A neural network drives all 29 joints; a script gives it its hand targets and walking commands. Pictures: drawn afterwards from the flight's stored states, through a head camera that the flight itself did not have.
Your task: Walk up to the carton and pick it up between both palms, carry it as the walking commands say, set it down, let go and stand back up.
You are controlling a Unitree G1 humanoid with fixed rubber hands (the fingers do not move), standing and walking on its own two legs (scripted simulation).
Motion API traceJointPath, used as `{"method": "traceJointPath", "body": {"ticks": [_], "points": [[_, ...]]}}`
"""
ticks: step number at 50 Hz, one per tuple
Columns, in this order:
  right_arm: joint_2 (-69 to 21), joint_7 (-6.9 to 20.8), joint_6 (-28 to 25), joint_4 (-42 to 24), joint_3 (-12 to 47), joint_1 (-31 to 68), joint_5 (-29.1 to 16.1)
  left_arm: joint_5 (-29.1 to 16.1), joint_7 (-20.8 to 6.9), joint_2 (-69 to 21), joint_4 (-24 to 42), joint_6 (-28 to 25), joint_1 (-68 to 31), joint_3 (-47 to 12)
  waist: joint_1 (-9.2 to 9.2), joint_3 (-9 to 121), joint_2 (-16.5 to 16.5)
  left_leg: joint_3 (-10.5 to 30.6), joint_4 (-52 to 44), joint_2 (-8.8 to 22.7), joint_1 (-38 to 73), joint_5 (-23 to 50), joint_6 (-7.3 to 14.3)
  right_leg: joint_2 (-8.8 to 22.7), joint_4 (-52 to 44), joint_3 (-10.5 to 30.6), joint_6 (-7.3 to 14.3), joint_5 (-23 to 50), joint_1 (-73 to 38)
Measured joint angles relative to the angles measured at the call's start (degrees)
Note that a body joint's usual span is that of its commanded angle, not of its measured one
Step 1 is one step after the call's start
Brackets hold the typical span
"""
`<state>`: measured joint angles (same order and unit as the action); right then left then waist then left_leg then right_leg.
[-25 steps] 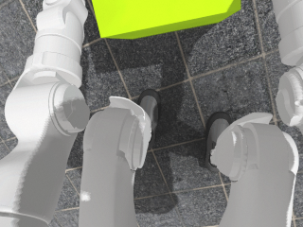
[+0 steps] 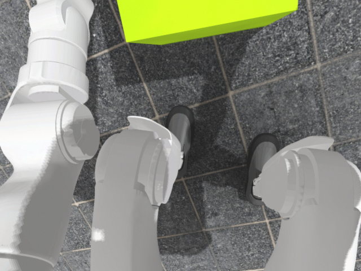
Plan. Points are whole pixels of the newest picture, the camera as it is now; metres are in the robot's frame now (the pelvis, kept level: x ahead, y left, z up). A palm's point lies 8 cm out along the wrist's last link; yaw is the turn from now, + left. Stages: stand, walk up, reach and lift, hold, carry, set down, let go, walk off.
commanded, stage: set down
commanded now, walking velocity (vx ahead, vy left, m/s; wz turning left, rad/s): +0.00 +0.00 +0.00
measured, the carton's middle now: out of the picture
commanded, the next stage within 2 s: let go in 1.34 s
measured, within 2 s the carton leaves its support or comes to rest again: neither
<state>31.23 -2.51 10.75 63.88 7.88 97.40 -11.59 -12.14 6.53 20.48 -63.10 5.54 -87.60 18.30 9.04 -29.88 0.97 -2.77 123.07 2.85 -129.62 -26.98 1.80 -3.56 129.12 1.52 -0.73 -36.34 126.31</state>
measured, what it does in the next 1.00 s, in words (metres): rises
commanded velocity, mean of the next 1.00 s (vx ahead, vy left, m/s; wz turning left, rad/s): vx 0.00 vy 0.00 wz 0.00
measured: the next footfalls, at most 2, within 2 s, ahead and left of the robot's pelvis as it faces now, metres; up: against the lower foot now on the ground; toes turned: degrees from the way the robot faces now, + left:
none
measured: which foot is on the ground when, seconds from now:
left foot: down 0.00-1.00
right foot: down 0.00-1.00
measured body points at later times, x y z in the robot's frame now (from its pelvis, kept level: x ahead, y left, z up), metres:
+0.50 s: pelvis -0.01 +0.00 +0.09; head +0.36 +0.05 +0.32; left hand +0.53 +0.30 -0.04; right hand +0.64 -0.09 -0.03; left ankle +0.14 +0.11 -0.33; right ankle +0.10 -0.12 -0.33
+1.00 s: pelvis -0.01 -0.01 +0.22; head +0.36 +0.05 +0.46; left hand +0.53 +0.30 +0.11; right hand +0.65 -0.11 +0.13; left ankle +0.14 +0.11 -0.33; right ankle +0.10 -0.12 -0.33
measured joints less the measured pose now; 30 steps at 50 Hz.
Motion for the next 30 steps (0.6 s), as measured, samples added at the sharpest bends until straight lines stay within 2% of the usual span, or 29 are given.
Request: {"method": "traceJointPath", "body": {"ticks": [5,10,18,22,26,30], "points": [[1.0,-0.4,1.7,-4.9,0.8,-1.5,-1.6,-0.3,0.7,-1.1,6.2,1.9,1.1,0.2,0.54,-0.1,-1.0,0.9,-1.1,-0.7,1.6,0.0,-0.7,0.5,-1.3,-0.9,0.7,-0.2,-2.0],[-0.3,-1.2,4.0,-6.9,-1.6,-1.9,-0.8,-0.8,1.7,-0.9,12.4,5.0,2.9,-1.0,0.47,-0.1,-2.3,1.8,-3.4,-1.7,5.3,-0.2,-1.5,1.2,-3.7,-1.7,1.3,-0.8,-6.1],[0.2,-0.1,5.4,-2.3,-5.8,-0.2,1.9,0.2,2.2,-0.9,14.2,8.5,3.7,-1.4,1.85,2.4,-2.3,2.7,-8.6,-3.0,10.2,0.2,-1.8,1.6,-9.3,-2.1,1.3,-0.5,-11.6],[-0.2,0.6,6.1,-4.9,-8.0,-1.3,3.2,0.1,2.2,-0.8,18.5,10.0,5.2,-1.0,1.44,2.0,-1.9,3.1,-11.8,-3.5,13.0,1.1,-1.8,1.5,-12.8,-2.1,0.7,0.4,-14.7],[1.4,0.8,8.4,-6.5,-9.0,-1.0,2.8,-1.4,3.0,-0.1,21.9,13.2,4.6,-1.7,1.33,-0.2,-1.7,3.5,-15.3,-3.7,16.5,2.2,-1.8,1.2,-16.6,-2.2,0.6,1.8,-18.1],[3.5,1.3,11.4,-10.7,-8.1,-1.0,0.2,-2.8,4.0,0.5,25.0,16.6,3.8,-2.5,1.27,-0.1,-1.6,4.2,-19.4,-3.9,18.4,3.7,-1.8,0.8,-21.1,-2.5,0.5,3.6,-20.0]]}}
